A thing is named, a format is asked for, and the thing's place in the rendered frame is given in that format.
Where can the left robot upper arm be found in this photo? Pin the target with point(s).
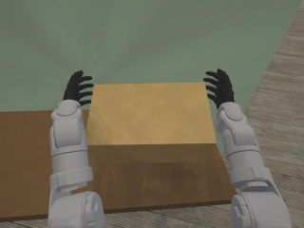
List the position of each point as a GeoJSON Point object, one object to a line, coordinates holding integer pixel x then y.
{"type": "Point", "coordinates": [81, 210]}

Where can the table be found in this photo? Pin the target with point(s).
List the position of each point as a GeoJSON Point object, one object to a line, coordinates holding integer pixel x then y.
{"type": "Point", "coordinates": [26, 167]}

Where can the right robot upper arm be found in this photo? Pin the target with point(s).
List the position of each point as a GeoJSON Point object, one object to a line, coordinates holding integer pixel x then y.
{"type": "Point", "coordinates": [259, 210]}

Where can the carton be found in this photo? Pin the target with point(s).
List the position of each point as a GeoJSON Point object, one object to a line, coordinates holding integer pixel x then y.
{"type": "Point", "coordinates": [150, 123]}

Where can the right robot hand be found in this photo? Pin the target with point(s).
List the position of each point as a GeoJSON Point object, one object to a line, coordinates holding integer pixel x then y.
{"type": "Point", "coordinates": [224, 91]}

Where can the left robot forearm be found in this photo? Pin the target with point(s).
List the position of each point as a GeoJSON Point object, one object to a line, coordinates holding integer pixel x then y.
{"type": "Point", "coordinates": [68, 149]}

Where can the right robot forearm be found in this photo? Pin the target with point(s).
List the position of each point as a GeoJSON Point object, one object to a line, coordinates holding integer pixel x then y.
{"type": "Point", "coordinates": [247, 169]}

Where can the left robot hand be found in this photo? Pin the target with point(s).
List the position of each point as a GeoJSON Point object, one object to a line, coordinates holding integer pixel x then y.
{"type": "Point", "coordinates": [73, 88]}

